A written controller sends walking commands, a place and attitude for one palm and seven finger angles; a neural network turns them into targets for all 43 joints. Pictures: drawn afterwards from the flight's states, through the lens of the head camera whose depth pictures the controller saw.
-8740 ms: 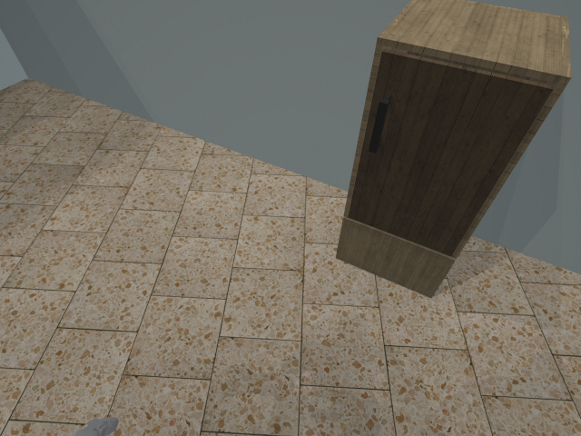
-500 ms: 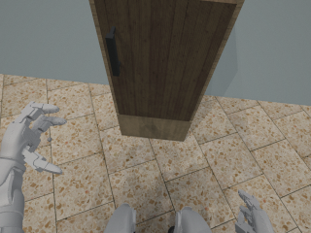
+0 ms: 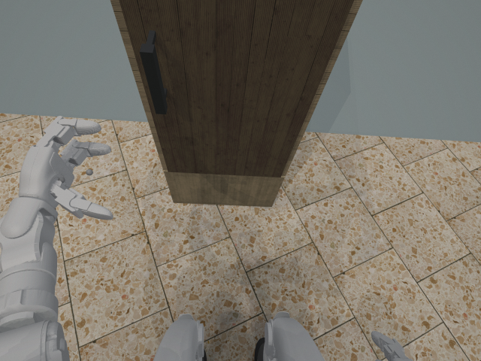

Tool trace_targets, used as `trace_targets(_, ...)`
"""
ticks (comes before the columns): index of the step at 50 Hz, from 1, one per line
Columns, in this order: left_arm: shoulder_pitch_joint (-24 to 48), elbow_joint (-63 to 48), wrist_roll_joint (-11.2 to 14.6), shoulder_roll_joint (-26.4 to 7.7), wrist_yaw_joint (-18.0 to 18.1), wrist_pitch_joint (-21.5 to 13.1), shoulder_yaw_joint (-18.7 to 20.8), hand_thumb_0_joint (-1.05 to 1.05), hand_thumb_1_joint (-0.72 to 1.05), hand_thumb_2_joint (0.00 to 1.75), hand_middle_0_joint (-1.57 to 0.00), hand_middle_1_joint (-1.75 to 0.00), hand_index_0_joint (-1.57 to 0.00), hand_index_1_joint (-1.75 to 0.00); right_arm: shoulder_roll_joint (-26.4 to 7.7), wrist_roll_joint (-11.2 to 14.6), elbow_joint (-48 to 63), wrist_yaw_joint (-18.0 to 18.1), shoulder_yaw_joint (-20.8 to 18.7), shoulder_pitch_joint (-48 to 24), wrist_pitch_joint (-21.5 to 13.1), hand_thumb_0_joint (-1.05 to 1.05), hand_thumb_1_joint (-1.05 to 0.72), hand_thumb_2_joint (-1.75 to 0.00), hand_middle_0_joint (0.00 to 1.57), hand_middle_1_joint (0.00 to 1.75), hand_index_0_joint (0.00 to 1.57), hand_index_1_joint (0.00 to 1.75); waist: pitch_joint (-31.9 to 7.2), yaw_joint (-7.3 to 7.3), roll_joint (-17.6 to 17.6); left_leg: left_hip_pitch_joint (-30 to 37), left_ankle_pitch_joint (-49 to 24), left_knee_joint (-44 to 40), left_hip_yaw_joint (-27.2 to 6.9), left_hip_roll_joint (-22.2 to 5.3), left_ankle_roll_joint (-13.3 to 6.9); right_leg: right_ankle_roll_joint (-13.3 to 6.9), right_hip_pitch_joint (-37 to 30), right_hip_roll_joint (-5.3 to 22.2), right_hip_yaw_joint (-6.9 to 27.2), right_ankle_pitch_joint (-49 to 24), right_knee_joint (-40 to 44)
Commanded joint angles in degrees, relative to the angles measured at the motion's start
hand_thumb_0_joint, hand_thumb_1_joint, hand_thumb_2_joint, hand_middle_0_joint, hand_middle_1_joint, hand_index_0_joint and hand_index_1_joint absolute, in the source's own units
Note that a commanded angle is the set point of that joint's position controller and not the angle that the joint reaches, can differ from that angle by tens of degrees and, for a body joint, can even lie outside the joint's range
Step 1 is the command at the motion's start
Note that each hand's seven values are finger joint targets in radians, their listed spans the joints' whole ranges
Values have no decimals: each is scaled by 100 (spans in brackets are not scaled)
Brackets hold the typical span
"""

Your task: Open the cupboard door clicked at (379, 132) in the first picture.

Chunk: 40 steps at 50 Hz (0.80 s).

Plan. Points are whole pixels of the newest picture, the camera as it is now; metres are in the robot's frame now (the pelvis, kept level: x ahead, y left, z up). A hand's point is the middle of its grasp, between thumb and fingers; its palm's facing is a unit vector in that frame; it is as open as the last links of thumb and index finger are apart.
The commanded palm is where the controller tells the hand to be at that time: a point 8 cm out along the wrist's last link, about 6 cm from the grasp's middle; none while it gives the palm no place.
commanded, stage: move the hooked fingers beside the handle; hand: left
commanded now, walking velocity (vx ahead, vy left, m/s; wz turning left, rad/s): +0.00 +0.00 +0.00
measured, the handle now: (157, 75) +0.61 +0.17 +0.04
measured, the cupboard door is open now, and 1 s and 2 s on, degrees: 0 0 0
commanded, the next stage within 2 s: none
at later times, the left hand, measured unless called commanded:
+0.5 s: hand (116, 126) +0.49 +0.22 +0.04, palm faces -0.03 -1.00 -0.02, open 14.0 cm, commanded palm +0.47 +0.26 +0.04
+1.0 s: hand (129, 90) +0.57 +0.21 +0.04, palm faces -0.01 -1.00 -0.02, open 14.0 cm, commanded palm +0.55 +0.24 +0.03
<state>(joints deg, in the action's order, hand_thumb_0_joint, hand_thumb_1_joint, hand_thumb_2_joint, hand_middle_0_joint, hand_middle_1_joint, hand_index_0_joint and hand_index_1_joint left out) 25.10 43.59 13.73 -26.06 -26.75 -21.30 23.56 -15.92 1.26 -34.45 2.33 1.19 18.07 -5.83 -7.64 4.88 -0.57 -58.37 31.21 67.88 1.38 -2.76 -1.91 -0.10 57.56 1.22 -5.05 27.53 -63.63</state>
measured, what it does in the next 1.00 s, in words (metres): stands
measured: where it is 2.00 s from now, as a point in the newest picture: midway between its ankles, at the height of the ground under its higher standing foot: outside the picture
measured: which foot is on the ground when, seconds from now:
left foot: down 0.00-1.00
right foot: down 0.00-1.00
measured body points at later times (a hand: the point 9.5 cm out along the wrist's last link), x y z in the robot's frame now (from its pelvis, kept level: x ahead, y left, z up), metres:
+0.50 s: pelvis -0.01 +0.00 -0.01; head +0.14 +0.02 +0.41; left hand +0.48 +0.27 +0.04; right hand +0.03 -0.28 -0.12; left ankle +0.01 +0.09 -0.65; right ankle +0.02 -0.13 -0.65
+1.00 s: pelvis -0.01 +0.00 -0.03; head +0.19 +0.03 +0.37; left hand +0.56 +0.26 +0.05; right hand -0.04 -0.27 -0.12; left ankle +0.01 +0.09 -0.65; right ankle +0.02 -0.13 -0.65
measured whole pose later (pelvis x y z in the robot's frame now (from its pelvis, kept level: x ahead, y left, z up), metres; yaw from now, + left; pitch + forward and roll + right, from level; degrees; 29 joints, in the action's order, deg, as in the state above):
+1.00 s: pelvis -0.01 +0.00 -0.03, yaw -3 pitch +31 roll -5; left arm 63.6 71.8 1.2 -43.9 -20.3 -20.4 29.2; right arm -15.8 -2.0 -34.2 0.4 4.6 21.8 3.4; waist -5.9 15.4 -2.2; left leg -74.1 32.2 75.2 -0.3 -4.9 -1.6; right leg -0.8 72.4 -0.7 -6.3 27.1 -68.7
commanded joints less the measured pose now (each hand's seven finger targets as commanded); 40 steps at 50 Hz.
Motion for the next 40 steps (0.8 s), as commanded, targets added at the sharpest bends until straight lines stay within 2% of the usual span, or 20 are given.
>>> trace_targets(1, 1894, -1307, 13, -1355, 177, -550, 173, 0, -50, 30, -30, -120, -30, -120, -956, 4, 471, 11, -438, 549, -96, 0, -90, -90, 20, 30, 20, 30, -2669, -25, -1017, 2631, -3353, -957, -610, -2, 218, -136, -668, -220, 132, -1604, 576)
trace_targets(4, 2247, -748, -92, -1310, 347, -471, 138, 0, -50, 30, -30, -120, -30, -120, -978, -3, 364, -2, -424, 623, 27, 0, -90, -90, 20, 30, 20, 30, -2359, 117, -595, 2266, -3054, -938, -626, -10, 178, -108, -566, -240, 108, -1504, 577)
trace_targets(6, 2298, -302, -164, -1394, 426, -405, 228, 0, -50, 30, -30, -120, -30, -120, -982, -9, 390, -15, -400, 618, 117, 0, -90, -90, 20, 30, 20, 30, -2154, 90, -514, 1897, -2584, -965, -557, 51, 151, -120, -667, -227, 128, -1378, 588)
trace_targets(8, 2639, -92, -256, -1528, 504, -447, 289, 0, -50, 30, -30, -120, -30, -120, -993, -16, 378, -5, -385, 655, 193, 0, -90, -90, 20, 30, 20, 30, -2087, 131, -541, 1808, -2470, -941, -562, 53, 130, -142, -567, -233, 132, -1322, 548)
trace_targets(9, 2882, -22, -305, -1503, 517, -480, 209, 0, -50, 30, -30, -120, -30, -120, -986, -26, 374, -15, -360, 671, 225, 0, -90, -90, 20, 30, 20, 30, -2187, 168, -599, 1823, -2441, -928, -541, 62, 126, -129, -569, -235, 158, -1330, 549)
trace_targets(11, 3361, 19, -382, -1719, 547, -628, 290, 0, -50, 30, -30, -120, -30, -120, -987, -50, 346, -17, -354, 695, 276, 0, -90, -90, 20, 30, 20, 30, -2337, 207, -699, 1816, -2374, -843, -537, 67, 116, -131, -561, -233, 193, -1337, 501)
trace_targets(14, 3702, -70, -410, -1784, 520, -852, 291, 0, -50, 30, -30, -120, -30, -120, -987, -97, 298, -37, -355, 771, 335, 0, -90, -90, 20, 30, 20, 30, -2817, 229, -938, 2227, -2775, -741, -597, 38, 147, -138, -475, -260, 207, -1476, 443)
trace_targets(15, 3742, 116, -410, -1755, 487, -860, 250, 0, -50, 30, -30, -120, -30, -120, -979, -92, 265, -40, -347, 771, 360, 0, -90, -90, 20, 30, 20, 30, -2802, 269, -944, 2167, -2737, -699, -569, 52, 135, -132, -483, -264, 225, -1506, 455)
trace_targets(16, 3846, 314, -432, -1914, 480, -858, 349, 0, -50, 30, -30, -120, -30, -120, -1002, -95, 230, -32, -332, 796, 398, 0, -90, -90, 20, 30, 20, 30, -2692, 290, -813, 1987, -2623, -686, -577, 48, 123, -131, -514, -270, 226, -1478, 442)
trace_targets(18, 4105, 718, -453, -1848, 438, -773, 241, 0, -50, 30, -30, -120, -30, -120, -1004, -87, 179, -15, -301, 838, 448, 0, -90, -90, 20, 30, 20, 30, -2504, 447, -664, 1660, -2348, -631, -567, 65, 64, -120, -474, -279, 236, -1403, 441)
trace_targets(20, 4242, 1031, -516, -1996, 421, -654, 292, 0, -50, 30, -30, -120, -30, -120, -1045, -90, 165, 0, -287, 892, 507, 0, -90, -90, 20, 30, 20, 30, -2449, 471, -663, 1442, -2201, -588, -545, 78, 41, -100, -451, -272, 266, -1366, 438)
trace_targets(23, 4510, 1043, -565, -2234, 447, -610, 406, 0, -50, 30, -30, -120, -30, -120, -1057, -124, 187, -3, -268, 979, 562, 0, -90, -90, 20, 30, 20, 30, -2687, 483, -862, 1429, -2373, -493, -535, 90, 17, -111, -487, -275, 281, -1515, 369)
trace_targets(28, 5097, 961, -644, -2700, 505, -696, 623, 0, -50, 30, -30, -120, -30, -120, -1066, -175, 170, -13, -227, 1114, 639, 0, -90, -90, 20, 30, 20, 30, -3085, 605, -878, 1259, -2529, -298, -529, 77, -23, -78, -662, -303, 342, -1772, 273)
trace_targets(29, 5079, 1079, -686, -2711, 502, -673, 603, 0, -50, 30, -30, -120, -30, -120, -1064, -168, 167, -29, -214, 1129, 658, 0, -90, -90, 20, 30, 20, 30, -3099, 610, -1012, 1262, -2512, -292, -497, 72, -17, -71, -641, -315, 363, -1769, 309)
trace_targets(31, 5237, 1245, -750, -2866, 518, -610, 639, 0, -50, 30, -30, -120, -30, -120, -1090, -182, 141, -30, -190, 1178, 697, 0, -90, -90, 20, 30, 20, 30, -2991, 679, -962, 1090, -2433, -256, -510, 61, -32, -62, -616, -315, 356, -1725, 288)
trace_targets(33, 5392, 1357, -810, -2795, 529, -541, 540, 0, -50, 30, -30, -120, -30, -120, -1096, -195, 139, -45, -179, 1248, 727, 0, -90, -90, 20, 30, 20, 30, -2959, 766, -1028, 1129, -2445, -238, -548, 48, -45, -72, -464, -329, 327, -1685, 276)
trace_targets(35, 5360, 1448, -899, -2943, 541, -461, 606, 0, -50, 30, -30, -120, -30, -120, -1125, -209, 143, -54, -178, 1320, 782, 0, -90, -90, 20, 30, 20, 30, -3076, 738, -1201, 1216, -2570, -220, -544, 35, -22, -73, -402, -330, 314, -1737, 262)
trace_targets(36, 5567, 1413, -907, -2817, 538, -436, 461, 0, -50, 30, -30, -120, -30, -120, -1122, -220, 124, -58, -171, 1330, 793, 0, -90, -90, 20, 30, 20, 30, -3082, 835, -1189, 1227, -2574, -180, -555, 23, -37, -62, -317, -326, 309, -1743, 264)
trace_targets(38, 5638, 1588, -916, -2977, 546, -377, 583, 0, -50, 30, -30, -120, -30, -120, -1127, -234, 118, -64, -145, 1413, 807, 0, -90, -90, 20, 30, 20, 30, -3021, 857, -1177, 1092, -2576, -133, -564, 17, -51, -76, -313, -350, 301, -1774, 238)
trace_targets(40, 5959, 1661, -974, -3187, 569, -310, 624, 0, -50, 30, -30, -120, -30, -120, -1160, -242, 107, -62, -115, 1455, 830, 0, -90, -90, 20, 30, 20, 30, -3003, 951, -1175, 921, -2470, -78, -553, 13, -66, -56, -303, -355, 322, -1740, 244)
